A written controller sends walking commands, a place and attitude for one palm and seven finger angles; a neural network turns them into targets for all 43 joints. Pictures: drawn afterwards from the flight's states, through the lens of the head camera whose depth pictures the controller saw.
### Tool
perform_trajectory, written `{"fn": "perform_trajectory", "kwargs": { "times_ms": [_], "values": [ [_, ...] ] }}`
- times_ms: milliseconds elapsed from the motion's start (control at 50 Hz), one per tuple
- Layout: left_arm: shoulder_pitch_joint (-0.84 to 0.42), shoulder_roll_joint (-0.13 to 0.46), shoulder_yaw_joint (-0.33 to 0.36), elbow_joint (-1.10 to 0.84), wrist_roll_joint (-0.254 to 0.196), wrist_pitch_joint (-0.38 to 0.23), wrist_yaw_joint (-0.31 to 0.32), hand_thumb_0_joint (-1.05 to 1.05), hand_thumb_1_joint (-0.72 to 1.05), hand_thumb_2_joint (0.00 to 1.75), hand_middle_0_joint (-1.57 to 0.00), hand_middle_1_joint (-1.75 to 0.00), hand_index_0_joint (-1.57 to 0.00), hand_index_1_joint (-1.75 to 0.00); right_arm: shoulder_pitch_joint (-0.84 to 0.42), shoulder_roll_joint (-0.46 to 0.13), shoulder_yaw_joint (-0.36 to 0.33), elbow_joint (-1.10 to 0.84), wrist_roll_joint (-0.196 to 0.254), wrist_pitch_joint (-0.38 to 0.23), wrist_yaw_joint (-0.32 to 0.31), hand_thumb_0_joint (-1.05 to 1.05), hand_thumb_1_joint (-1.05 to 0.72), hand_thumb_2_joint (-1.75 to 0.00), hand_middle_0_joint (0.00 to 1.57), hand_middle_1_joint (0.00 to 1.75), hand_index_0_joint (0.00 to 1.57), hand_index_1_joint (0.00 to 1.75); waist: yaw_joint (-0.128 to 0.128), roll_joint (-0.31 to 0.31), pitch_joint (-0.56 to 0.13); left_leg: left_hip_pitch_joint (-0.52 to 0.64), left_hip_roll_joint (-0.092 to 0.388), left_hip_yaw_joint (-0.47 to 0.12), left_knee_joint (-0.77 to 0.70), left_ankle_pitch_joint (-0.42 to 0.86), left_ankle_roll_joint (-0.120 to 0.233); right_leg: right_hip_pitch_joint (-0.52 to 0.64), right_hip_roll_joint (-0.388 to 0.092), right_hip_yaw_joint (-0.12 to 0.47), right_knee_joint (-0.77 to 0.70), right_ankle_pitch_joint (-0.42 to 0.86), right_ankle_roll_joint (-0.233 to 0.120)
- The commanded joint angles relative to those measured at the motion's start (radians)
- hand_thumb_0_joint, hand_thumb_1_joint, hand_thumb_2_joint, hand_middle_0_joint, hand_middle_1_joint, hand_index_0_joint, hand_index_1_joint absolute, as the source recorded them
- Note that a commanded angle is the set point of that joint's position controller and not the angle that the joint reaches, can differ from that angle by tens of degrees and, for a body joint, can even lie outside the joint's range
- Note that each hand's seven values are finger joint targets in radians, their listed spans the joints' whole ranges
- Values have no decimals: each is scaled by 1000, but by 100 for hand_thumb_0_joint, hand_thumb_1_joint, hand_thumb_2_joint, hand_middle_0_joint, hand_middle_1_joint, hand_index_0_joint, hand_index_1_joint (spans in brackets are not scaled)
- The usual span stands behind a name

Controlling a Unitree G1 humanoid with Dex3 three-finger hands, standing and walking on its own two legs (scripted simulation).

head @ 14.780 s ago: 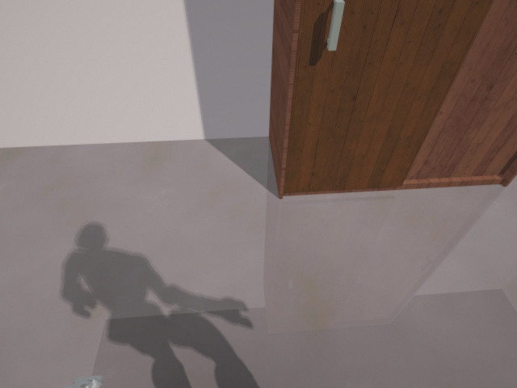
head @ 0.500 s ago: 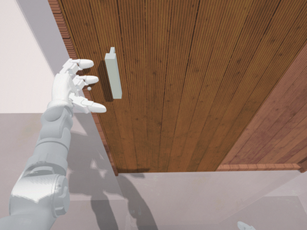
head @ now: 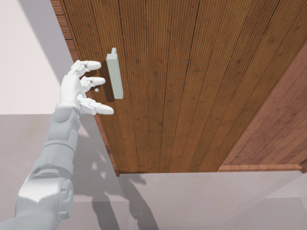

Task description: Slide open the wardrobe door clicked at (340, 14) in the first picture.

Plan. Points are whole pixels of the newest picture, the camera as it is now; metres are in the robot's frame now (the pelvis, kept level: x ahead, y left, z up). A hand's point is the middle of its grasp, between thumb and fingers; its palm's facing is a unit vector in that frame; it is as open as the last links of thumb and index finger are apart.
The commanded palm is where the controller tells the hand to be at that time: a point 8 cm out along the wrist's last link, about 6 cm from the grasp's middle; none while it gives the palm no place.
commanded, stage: feel for the door with the fingertips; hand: left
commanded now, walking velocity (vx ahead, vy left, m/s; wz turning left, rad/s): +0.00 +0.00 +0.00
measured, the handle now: (116, 73) +0.52 +0.11 +0.13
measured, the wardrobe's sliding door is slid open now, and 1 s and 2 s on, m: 0.00 0.00 0.00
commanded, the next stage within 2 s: slide the fingers in behind the handle in 0.64 s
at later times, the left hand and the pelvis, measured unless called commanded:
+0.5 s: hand (105, 83) +0.46 +0.14 +0.14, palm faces +0.02 -1.00 +0.01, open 14.0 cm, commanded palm +0.44 +0.19 +0.13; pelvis +0.00 -0.01 +0.00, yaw +0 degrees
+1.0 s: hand (104, 82) +0.47 +0.14 +0.13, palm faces +0.01 -1.00 +0.01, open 13.8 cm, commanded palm +0.44 +0.19 +0.13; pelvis +0.00 +0.00 +0.00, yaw -1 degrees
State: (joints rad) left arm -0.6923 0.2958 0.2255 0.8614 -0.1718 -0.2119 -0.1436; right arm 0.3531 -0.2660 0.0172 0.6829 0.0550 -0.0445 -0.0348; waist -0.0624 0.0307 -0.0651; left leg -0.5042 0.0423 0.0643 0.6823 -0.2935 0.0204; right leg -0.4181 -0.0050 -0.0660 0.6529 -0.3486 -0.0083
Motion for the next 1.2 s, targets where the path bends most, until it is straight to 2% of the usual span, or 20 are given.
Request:
{"fn": "perform_trajectory", "kwargs": {
  "times_ms": [0,20,60,120,180,200,280,360,520,560,620,740,820,860,920,960,1020,1060,1140,1180],
  "values": [
    [-516,128,-8,-214,2,-73,36,0,-50,30,-30,-120,-30,-120,12,-135,-54,-104,-8,-46,-7,0,-90,-90,20,30,20,30,-23,1,-295,298,-27,-89,-69,176,11,-53,47,13,-86,226,-12],
    [-487,151,23,-190,4,-70,46,0,-50,30,-30,-120,-30,-120,12,-136,-56,-103,-9,-46,-6,0,-90,-90,20,30,20,30,-10,-32,-304,279,-28,-84,-69,171,12,-37,46,16,-84,236,-10],
    [-523,132,2,-191,12,-70,58,0,-50,30,-30,-120,-30,-120,6,-132,-53,-106,-10,-46,-3,0,-90,-90,20,30,20,30,-19,-23,-297,266,-31,-74,-70,157,13,-36,43,22,-86,238,-6],
    [-493,168,38,-192,28,-82,82,0,-50,30,-30,-120,-30,-120,8,-131,-54,-111,-14,-43,0,0,-90,-90,20,30,20,30,0,-33,-324,258,-31,-69,-67,186,13,-3,42,25,-75,274,-8],
    [-544,156,16,-178,36,-89,82,0,-50,30,-30,-120,-30,-120,8,-127,-52,-109,-12,-42,0,0,-90,-90,20,30,20,30,-23,-32,-296,243,-33,-59,-65,160,16,-13,42,33,-85,271,-3],
    [-537,201,55,-164,35,-94,81,0,-50,30,-30,-120,-30,-120,18,-133,-53,-107,-15,-40,-4,0,-90,-90,20,30,20,30,-16,-64,-303,228,-34,-60,-61,163,20,11,41,35,-85,278,-3],
    [-610,182,22,-140,31,-102,55,0,-50,30,-30,-120,-30,-120,18,-129,-49,-102,-11,-36,-10,0,-90,-90,20,30,20,30,-32,-14,-305,235,-36,-59,-64,149,17,-5,38,39,-88,276,-4],
    [-584,167,24,-82,17,-103,42,0,-50,30,-30,-120,-30,-120,38,-132,-52,-91,-12,-37,-7,0,-90,-90,20,30,20,30,-33,-39,-319,240,-36,-61,-52,175,18,-11,43,37,-84,299,-3],
    [-609,269,94,-50,27,-115,33,0,-50,30,-30,-120,-30,-120,67,-143,-55,-90,-17,-20,-7,0,-90,-90,20,30,20,30,-28,-45,-343,189,-40,-55,-45,183,23,24,39,48,-74,325,0],
    [-634,229,62,-98,30,-130,29,0,-50,30,-30,-120,-30,-120,68,-136,-59,-94,-18,-22,-2,0,-90,-90,20,30,20,30,-30,19,-380,243,-39,-54,-32,222,20,3,42,45,-64,348,-3],
    [-603,241,75,-51,24,-122,25,0,-50,30,-30,-120,-30,-120,78,-143,-59,-88,-17,-15,-2,0,-90,-90,20,30,20,30,-38,-36,-348,214,-37,-54,-31,221,24,1,46,42,-69,355,0],
    [-669,248,67,-18,32,-105,27,0,-50,30,-30,-120,-30,-120,88,-146,-59,-74,-16,-5,-9,0,-90,-90,20,30,20,30,-63,-21,-319,207,-34,-60,-32,183,24,-43,44,42,-79,302,2],
    [-619,242,80,-27,32,-111,29,0,-50,30,-30,-120,-30,-120,96,-146,-62,-80,-21,-7,-3,0,-90,-90,20,30,20,30,-37,11,-366,245,-32,-71,-26,234,16,-46,47,30,-58,317,-6],
    [-635,187,35,-66,28,-118,29,0,-50,30,-30,-120,-30,-120,84,-139,-63,-86,-21,-8,2,0,-90,-90,20,30,20,30,-45,29,-371,275,-28,-73,-25,236,14,-66,51,26,-58,306,-6],
    [-593,205,57,-67,23,-119,37,0,-50,30,-30,-120,-30,-120,82,-144,-63,-91,-20,-7,5,0,-90,-90,20,30,20,30,-37,-19,-355,253,-27,-71,-28,237,16,-46,52,24,-58,316,-6],
    [-588,183,38,-112,26,-120,40,0,-50,30,-30,-120,-30,-120,68,-139,-64,-101,-18,-9,8,0,-90,-90,20,30,20,30,-27,23,-369,275,-26,-72,-29,247,11,-49,52,23,-52,317,-9],
    [-549,169,34,-158,28,-117,57,0,-50,30,-30,-120,-30,-120,59,-137,-65,-109,-18,-11,11,0,-90,-90,20,30,20,30,-17,5,-385,291,-24,-76,-30,269,10,-37,55,17,-48,324,-10],
    [-534,116,3,-169,23,-103,69,0,-50,30,-30,-120,-30,-120,48,-131,-64,-110,-17,-15,14,0,-90,-90,20,30,20,30,-20,-1,-356,293,-22,-77,-38,265,8,-45,56,13,-54,318,-10],
    [-529,135,17,-173,31,-82,95,0,-50,30,-30,-120,-30,-120,36,-133,-61,-109,-16,-13,11,0,-90,-90,20,30,20,30,-22,-46,-308,249,-25,-70,-52,218,13,-28,52,18,-68,302,-7],
    [-572,113,-5,-192,38,-83,104,0,-50,30,-30,-120,-30,-120,27,-126,-60,-109,-17,-16,8,0,-90,-90,20,30,20,30,-29,-21,-301,255,-27,-67,-55,193,13,-37,49,21,-75,284,-6]
  ]
}}
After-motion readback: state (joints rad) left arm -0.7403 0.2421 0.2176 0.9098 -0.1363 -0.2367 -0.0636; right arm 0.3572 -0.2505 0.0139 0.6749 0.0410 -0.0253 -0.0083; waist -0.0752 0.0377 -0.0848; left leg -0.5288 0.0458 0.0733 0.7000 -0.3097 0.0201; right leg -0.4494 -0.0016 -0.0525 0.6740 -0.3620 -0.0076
